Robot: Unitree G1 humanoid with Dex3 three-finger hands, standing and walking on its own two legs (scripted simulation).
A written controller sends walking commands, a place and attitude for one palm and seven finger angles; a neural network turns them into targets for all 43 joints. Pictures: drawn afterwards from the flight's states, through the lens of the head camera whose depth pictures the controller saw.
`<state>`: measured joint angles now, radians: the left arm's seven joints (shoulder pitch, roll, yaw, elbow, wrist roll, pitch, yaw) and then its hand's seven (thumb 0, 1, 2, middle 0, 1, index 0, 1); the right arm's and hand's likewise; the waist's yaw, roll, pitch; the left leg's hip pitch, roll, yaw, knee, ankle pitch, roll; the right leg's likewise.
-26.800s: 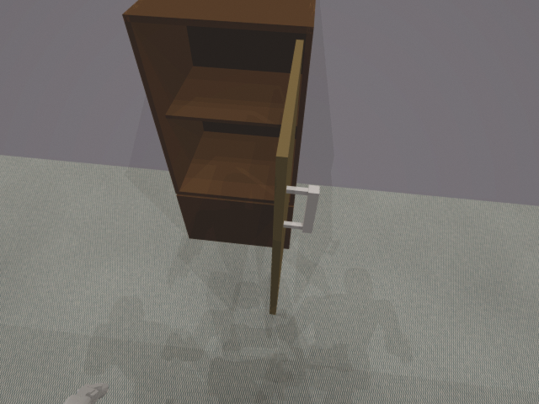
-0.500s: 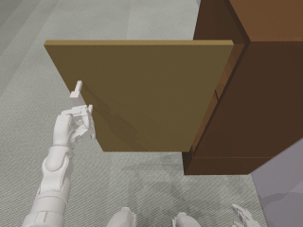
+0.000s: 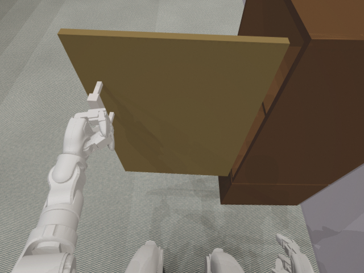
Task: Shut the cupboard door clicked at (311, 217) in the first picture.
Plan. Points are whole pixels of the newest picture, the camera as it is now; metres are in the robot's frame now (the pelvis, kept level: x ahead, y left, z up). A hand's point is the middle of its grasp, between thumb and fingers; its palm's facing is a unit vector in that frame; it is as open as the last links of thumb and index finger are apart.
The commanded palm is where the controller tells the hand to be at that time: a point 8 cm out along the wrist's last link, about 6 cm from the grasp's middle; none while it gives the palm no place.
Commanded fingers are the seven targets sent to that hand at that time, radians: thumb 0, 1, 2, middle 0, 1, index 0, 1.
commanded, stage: push the door shut along its arc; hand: left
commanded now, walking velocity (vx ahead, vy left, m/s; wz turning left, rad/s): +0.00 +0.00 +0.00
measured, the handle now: (103, 108) +0.46 +0.20 +0.06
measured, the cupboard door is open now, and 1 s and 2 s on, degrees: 88 71 58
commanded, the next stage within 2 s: pull the fist back off the door in 1.64 s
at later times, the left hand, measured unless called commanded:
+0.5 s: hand (118, 114) +0.45 +0.17 +0.06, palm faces -0.19 -0.98 -0.02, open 3.1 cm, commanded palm +0.45 +0.21 +0.07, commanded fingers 0.00 0.90 0.90 -1.30 -1.50 -1.30 -1.50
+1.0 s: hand (140, 95) +0.50 +0.12 +0.07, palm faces -0.33 -0.94 -0.04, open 3.1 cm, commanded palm +0.51 +0.17 +0.07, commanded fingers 0.00 0.90 0.90 -1.30 -1.50 -1.30 -1.50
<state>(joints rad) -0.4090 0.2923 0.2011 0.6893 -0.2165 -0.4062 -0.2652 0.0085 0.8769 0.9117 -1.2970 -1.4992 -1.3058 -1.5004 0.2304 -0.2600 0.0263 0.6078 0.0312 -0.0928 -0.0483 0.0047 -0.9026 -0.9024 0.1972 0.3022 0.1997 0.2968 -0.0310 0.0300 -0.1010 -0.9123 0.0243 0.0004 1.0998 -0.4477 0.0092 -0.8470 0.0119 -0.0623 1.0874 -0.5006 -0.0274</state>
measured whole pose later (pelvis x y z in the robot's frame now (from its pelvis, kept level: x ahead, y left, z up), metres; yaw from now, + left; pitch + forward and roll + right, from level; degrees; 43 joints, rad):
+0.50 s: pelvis +0.00 +0.02 -0.01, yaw +0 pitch +18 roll -3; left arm -0.73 0.36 0.19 0.99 -0.19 -0.39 -0.34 0.01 0.90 0.90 -1.31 -1.50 -1.32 -1.50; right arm 0.31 -0.28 0.01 0.66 0.03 -0.08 -0.03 0.00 -0.90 -0.90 0.20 0.30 0.20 0.30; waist -0.08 0.04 -0.11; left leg -1.01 0.02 0.00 1.14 -0.45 0.04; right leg -0.94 0.00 -0.06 1.11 -0.49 0.00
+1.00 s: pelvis +0.00 +0.01 -0.02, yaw -2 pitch +22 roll -3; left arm -0.96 0.45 0.23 1.15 -0.14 -0.36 -0.42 0.01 0.90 0.90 -1.29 -1.50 -1.30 -1.50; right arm 0.35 -0.29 0.02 0.67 0.02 -0.06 -0.01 0.00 -0.90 -0.90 0.20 0.30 0.20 0.30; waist -0.16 0.06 -0.12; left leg -1.12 0.04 0.00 1.20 -0.47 0.03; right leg -1.04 0.03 -0.06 1.16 -0.50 -0.01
